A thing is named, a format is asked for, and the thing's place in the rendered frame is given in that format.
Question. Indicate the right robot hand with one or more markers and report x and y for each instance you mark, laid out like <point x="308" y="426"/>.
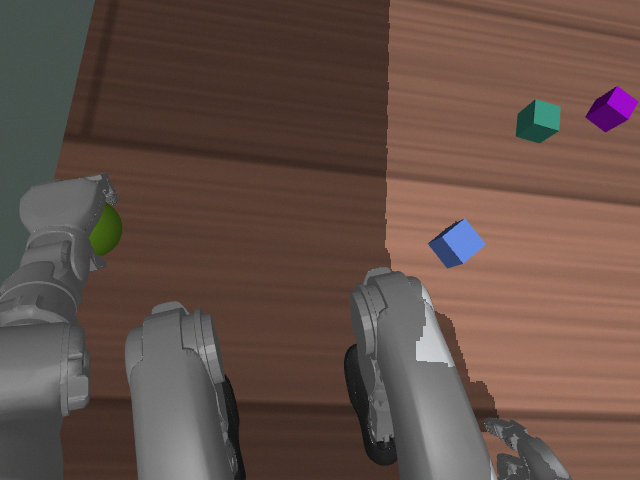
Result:
<point x="537" y="461"/>

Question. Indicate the right robot foot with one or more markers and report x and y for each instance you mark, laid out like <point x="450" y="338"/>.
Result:
<point x="379" y="452"/>

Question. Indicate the left robot arm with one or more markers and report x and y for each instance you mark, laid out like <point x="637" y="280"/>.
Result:
<point x="45" y="370"/>

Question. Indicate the left robot hand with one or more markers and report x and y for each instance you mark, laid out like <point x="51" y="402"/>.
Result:
<point x="75" y="203"/>

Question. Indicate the left robot foot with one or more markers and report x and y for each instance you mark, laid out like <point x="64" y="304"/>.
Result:
<point x="233" y="430"/>

